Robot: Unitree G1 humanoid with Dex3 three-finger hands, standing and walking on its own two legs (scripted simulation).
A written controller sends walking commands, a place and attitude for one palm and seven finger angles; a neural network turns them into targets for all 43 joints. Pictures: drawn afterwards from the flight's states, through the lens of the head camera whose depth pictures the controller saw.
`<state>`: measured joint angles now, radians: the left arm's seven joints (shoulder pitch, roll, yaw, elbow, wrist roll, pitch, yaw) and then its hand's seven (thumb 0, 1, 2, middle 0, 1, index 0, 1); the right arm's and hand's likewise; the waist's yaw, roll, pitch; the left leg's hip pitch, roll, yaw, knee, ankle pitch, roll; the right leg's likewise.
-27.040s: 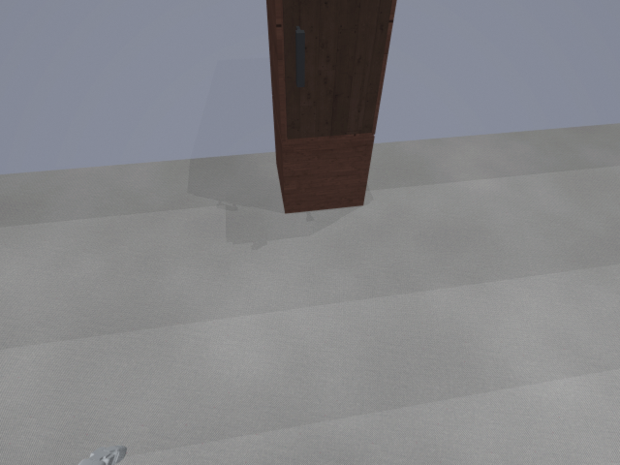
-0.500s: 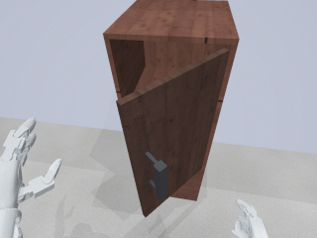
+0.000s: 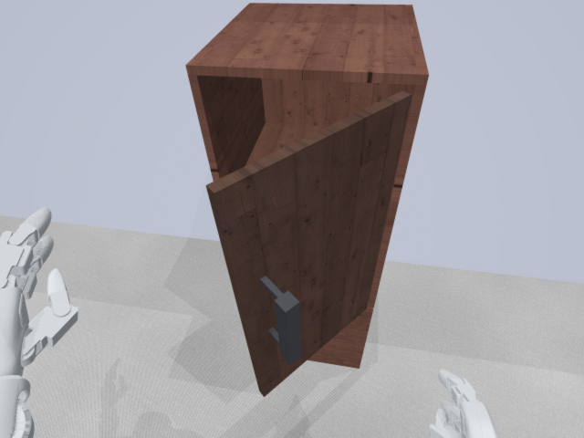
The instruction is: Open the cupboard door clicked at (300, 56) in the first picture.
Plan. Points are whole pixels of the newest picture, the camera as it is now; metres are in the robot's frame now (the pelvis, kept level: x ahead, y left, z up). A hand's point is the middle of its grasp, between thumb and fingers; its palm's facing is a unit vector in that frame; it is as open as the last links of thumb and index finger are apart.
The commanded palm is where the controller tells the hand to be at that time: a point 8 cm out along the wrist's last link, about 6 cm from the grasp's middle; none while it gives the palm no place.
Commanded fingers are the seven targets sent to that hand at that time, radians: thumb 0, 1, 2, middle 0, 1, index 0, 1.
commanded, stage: step back with the hand held close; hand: left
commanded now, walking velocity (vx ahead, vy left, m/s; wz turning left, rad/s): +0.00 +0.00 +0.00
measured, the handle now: (280, 321) +0.30 +0.07 -0.03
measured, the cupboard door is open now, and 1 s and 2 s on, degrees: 50 50 50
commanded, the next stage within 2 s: stop stepping back and stand still in 1.32 s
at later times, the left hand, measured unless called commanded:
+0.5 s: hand (48, 329) +0.16 +0.28 +0.16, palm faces +0.35 -0.77 -0.53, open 7.4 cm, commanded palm +0.10 +0.32 +0.17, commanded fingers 0.00 0.90 0.90 -0.20 -0.30 -0.20 -0.30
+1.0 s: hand out of the picture +0.09 +0.29 +0.18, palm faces +0.49 -0.74 -0.45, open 7.4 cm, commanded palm +0.02 +0.32 +0.17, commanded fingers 0.00 0.90 0.90 -0.20 -0.30 -0.20 -0.30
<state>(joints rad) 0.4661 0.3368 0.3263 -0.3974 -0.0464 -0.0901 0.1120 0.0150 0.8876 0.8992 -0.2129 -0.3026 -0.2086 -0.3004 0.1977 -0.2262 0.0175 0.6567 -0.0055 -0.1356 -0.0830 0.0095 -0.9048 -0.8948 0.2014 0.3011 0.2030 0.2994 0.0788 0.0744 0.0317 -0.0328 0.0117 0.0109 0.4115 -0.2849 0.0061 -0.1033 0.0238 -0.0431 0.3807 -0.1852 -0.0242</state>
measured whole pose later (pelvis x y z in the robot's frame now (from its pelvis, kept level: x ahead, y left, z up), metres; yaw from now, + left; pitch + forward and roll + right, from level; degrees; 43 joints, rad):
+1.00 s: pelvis -0.12 +0.02 -0.01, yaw +0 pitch +0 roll -3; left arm 0.49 0.43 0.48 -0.54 0.00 -0.22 0.20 0.01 0.89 0.90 -0.22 -0.30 -0.21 -0.30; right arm 0.26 -0.15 0.00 0.64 -0.01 -0.11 -0.08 0.01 -0.90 -0.89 0.20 0.30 0.20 0.30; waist -0.01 -0.01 0.02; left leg -0.41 0.03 0.00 0.57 -0.17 0.04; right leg -0.41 0.07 0.00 1.02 -0.43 0.02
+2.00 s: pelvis -0.30 -0.04 -0.01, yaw -1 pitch +0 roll +1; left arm 0.57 0.43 0.41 -0.52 -0.02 -0.21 0.16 0.01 0.89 0.90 -0.22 -0.30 -0.21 -0.30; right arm 0.27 -0.25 -0.04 0.63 -0.01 -0.12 -0.09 0.01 -0.91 -0.89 0.20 0.30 0.20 0.30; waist -0.03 -0.04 0.00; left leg -0.17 0.02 0.04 0.46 -0.29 0.00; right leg -0.34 -0.02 -0.09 0.54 -0.20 -0.04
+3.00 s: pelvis -0.35 -0.05 -0.01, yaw +1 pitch -1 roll +0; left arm 0.28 0.23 0.01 1.01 0.01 0.04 0.00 0.00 0.97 0.90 -0.21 -0.30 -0.20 -0.30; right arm 0.30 -0.22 0.00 1.04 -0.03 0.05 -0.01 0.00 -0.91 -0.89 0.20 0.30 0.20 0.30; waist 0.01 -0.02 0.09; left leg -0.25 0.02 -0.01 0.50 -0.23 -0.01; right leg -0.29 0.02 -0.10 0.44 -0.14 -0.06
